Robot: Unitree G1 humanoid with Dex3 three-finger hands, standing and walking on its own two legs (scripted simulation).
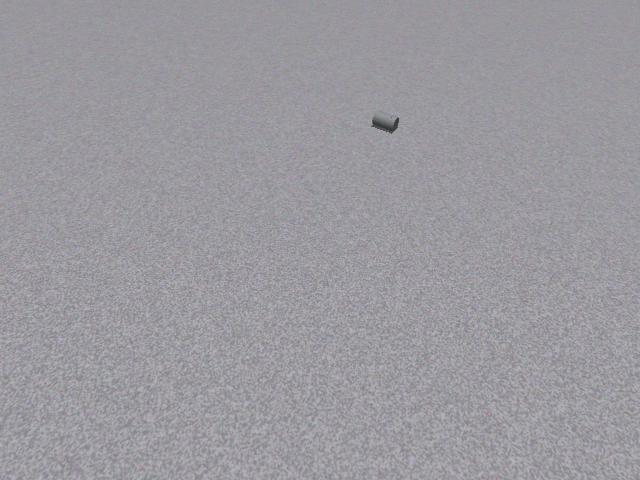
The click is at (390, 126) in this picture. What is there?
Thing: lying can
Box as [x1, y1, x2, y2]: [372, 110, 398, 131]
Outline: 377,110 373,116 372,123 393,131 397,125 398,117
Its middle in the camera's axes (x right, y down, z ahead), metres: +0.38 -0.70 +2.30
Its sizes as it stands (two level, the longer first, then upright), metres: 0.135 0.085 0.085
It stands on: the floor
